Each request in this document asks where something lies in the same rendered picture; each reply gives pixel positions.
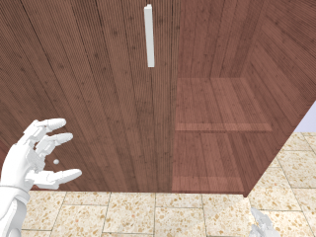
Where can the robot left forearm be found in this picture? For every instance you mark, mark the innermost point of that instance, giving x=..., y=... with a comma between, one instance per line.
x=13, y=210

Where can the left robot hand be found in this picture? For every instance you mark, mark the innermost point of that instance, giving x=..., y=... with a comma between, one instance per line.
x=17, y=170

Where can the right robot hand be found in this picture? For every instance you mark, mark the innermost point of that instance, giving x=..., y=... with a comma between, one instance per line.
x=265, y=224

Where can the wardrobe door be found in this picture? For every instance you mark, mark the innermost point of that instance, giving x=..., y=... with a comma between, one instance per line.
x=4, y=150
x=86, y=61

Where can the handle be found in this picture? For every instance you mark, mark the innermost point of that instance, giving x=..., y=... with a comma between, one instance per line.
x=148, y=20

